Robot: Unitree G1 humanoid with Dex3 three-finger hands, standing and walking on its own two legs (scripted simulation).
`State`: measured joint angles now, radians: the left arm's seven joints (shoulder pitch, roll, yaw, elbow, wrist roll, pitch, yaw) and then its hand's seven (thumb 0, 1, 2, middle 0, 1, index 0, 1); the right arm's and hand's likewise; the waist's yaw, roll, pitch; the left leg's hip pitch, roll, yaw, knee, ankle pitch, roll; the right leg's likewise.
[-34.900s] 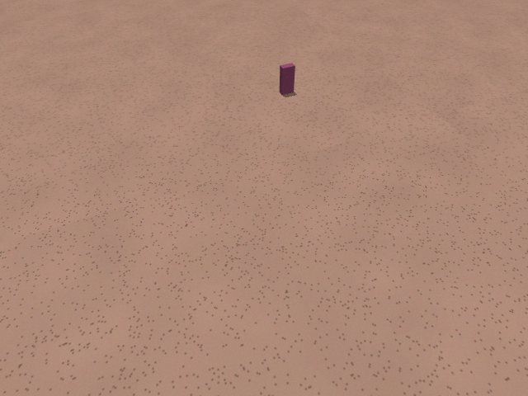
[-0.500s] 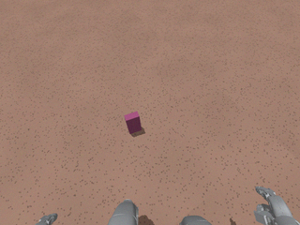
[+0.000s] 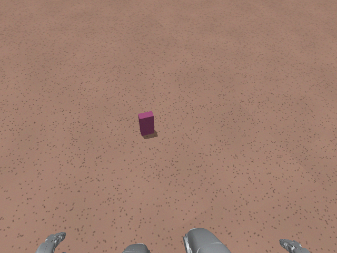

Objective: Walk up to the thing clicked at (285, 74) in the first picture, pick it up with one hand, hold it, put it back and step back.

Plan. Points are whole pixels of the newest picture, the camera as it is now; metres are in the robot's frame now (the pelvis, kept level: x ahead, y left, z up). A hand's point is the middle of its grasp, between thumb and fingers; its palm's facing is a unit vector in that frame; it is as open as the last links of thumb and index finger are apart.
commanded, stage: step back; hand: left
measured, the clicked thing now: (146, 124) +0.91 +0.14 -0.67
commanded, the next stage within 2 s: stand in 1.36 s
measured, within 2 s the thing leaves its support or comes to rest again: neither
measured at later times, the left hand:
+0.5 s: hand out of the picture -0.08 +0.26 -0.12, palm faces +0.05 -0.88 -0.48, open 7.4 cm
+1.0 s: hand out of the picture -0.10 +0.22 -0.14, palm faces +0.09 -0.91 -0.40, open 7.4 cm
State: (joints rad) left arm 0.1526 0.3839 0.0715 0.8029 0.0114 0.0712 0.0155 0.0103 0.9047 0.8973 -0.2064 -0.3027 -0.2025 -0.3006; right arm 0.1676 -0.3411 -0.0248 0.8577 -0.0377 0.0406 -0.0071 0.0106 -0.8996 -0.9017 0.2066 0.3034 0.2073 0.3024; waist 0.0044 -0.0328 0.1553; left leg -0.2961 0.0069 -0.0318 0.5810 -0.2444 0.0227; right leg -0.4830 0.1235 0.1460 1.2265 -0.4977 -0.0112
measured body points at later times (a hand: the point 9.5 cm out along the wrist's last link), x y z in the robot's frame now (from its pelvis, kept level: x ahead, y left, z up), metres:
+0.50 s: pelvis -0.15 -0.04 +0.00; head -0.13 -0.06 +0.44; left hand -0.09 +0.30 -0.09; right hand -0.10 -0.35 -0.15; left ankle -0.17 +0.11 -0.71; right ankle -0.13 -0.15 -0.73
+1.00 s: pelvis -0.12 -0.05 +0.00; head -0.11 -0.07 +0.45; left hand -0.11 +0.26 -0.11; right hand -0.03 -0.37 -0.13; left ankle -0.12 +0.09 -0.69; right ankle -0.10 -0.15 -0.73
